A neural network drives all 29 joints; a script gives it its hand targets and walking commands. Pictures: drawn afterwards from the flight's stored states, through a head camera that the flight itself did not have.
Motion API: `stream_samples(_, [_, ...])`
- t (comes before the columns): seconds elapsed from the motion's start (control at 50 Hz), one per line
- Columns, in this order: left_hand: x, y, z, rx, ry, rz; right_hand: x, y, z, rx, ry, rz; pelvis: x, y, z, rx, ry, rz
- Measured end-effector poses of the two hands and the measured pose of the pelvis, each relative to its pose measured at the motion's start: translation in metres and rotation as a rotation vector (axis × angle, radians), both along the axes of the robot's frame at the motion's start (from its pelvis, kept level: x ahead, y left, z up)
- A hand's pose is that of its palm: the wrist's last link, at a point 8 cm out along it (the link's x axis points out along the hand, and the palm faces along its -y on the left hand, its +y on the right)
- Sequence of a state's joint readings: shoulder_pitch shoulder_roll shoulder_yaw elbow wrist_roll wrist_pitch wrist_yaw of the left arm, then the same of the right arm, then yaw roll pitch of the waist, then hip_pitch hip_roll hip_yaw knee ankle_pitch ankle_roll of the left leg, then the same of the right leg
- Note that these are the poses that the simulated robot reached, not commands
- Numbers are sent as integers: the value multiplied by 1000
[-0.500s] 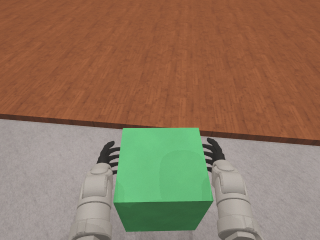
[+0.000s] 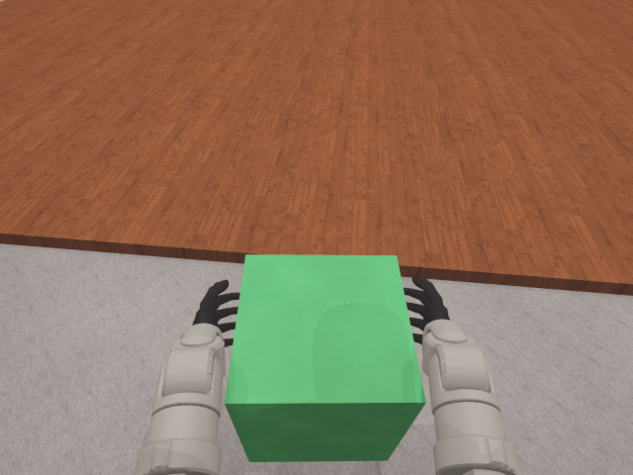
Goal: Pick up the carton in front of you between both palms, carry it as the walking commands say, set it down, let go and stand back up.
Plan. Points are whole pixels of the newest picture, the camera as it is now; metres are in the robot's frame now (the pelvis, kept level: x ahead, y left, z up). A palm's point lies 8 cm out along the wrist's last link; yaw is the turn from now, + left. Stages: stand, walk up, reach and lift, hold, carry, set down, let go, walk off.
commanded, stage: reach and lift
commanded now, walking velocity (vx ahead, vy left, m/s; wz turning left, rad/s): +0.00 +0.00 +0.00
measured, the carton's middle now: (320, 363) +0.29 +0.00 -0.05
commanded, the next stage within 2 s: hold in 0.08 s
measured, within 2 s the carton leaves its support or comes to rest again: neither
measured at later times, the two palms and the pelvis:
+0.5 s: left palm (204, 342) +0.27 +0.14 +0.04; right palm (442, 335) +0.28 -0.16 +0.05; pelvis -0.01 +0.00 +0.00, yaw +0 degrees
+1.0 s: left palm (220, 252) +0.38 +0.13 +0.10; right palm (444, 259) +0.36 -0.17 +0.10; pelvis +0.11 +0.00 -0.01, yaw -3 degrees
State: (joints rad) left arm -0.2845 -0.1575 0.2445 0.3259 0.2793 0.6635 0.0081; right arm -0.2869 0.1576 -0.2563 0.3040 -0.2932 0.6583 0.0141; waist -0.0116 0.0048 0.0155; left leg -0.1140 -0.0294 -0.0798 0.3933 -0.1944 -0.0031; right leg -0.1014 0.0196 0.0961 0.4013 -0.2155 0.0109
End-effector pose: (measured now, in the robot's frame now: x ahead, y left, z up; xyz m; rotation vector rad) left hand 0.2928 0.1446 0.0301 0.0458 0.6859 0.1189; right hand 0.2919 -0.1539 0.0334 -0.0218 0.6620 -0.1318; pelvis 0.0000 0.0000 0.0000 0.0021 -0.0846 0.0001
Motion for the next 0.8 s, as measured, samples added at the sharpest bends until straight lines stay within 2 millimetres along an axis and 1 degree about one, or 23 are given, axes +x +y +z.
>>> stream_samples(0.14, [0,2,11,8,-21,10,4,2,10,5,-21,15,5,-3,1,-1,-17,-2])
stream_samples(0.24, [-7,0,19,25,-36,-1,-3,0,17,3,-36,18,8,-3,3,-1,-25,4])
stream_samples(0.36, [-15,-1,14,21,2,-6,-12,-1,14,-7,2,19,4,-5,4,1,-43,4])
stream_samples(0.44, [-19,-2,16,22,-11,-5,-16,-2,15,0,-11,15,-1,-5,3,1,-45,6])
stream_samples(0.52, [-19,-2,14,13,0,-1,-16,-2,14,4,-1,7,-8,-5,1,1,-52,0])
stream_samples(0.58, [-19,-1,18,5,-21,6,-14,-1,20,11,-21,6,-7,-4,0,2,-6,-2])
stream_samples(0.68, [-7,5,31,-9,-68,15,-4,6,33,12,-69,3,3,2,-5,1,66,9])
stream_samples(0.76, [7,16,40,-26,-81,21,9,16,42,29,-83,-15,20,14,-8,9,100,-16])
stream_samples(0.8, [17,18,46,-35,-81,16,15,18,48,32,-83,-29,30,17,-7,2,119,-38])
